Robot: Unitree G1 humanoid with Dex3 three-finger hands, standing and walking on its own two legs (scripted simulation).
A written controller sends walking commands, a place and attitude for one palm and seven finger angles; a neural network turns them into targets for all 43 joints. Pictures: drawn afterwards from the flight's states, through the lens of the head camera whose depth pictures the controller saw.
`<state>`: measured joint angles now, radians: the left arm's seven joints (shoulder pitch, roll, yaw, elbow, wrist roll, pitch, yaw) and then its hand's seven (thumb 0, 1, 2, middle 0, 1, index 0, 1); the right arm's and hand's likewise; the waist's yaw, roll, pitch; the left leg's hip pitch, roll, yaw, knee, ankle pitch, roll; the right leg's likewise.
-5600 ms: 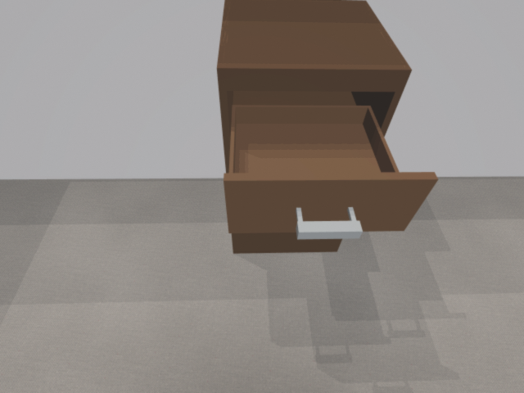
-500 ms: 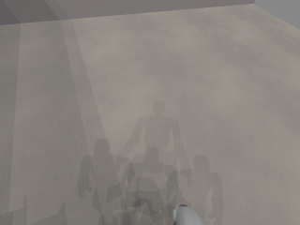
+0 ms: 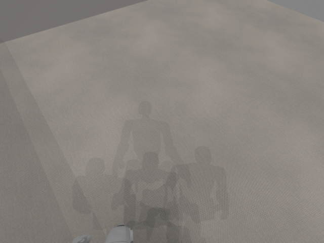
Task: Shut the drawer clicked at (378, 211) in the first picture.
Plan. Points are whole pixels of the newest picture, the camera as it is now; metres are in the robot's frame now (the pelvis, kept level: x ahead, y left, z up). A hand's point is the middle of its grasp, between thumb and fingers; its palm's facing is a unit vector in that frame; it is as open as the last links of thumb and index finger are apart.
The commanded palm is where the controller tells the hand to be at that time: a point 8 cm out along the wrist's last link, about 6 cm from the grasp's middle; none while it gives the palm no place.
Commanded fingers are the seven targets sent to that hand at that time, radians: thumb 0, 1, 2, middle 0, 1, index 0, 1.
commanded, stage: turn to face it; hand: left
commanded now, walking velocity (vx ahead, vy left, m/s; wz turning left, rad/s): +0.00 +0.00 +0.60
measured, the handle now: out of the picture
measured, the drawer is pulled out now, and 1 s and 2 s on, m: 0.30 0.30 0.30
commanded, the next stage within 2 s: none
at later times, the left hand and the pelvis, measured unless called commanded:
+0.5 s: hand out of the picture +0.07 +0.25 -0.17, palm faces +0.31 -0.92 -0.24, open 7.4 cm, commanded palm none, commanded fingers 0.00 0.90 0.90 -0.20 -0.30 -0.20 -0.30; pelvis +0.07 +0.04 +0.01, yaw +15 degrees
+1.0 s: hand out of the picture +0.04 +0.14 -0.14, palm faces +0.56 -0.78 -0.29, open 7.4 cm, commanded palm none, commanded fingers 0.00 0.90 0.90 -0.20 -0.30 -0.20 -0.30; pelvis +0.09 -0.06 +0.01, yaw +36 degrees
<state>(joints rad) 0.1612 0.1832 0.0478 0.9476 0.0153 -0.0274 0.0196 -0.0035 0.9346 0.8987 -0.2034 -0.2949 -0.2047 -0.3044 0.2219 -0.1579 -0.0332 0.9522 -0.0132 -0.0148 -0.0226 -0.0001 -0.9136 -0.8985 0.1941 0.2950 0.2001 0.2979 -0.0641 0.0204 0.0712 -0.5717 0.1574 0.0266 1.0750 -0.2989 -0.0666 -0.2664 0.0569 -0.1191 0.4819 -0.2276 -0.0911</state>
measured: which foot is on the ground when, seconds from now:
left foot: up 0.00-0.14, down 0.16-0.74, up 0.76-1.00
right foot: down 0.00-0.18, up 0.20-0.74, down 0.76-1.00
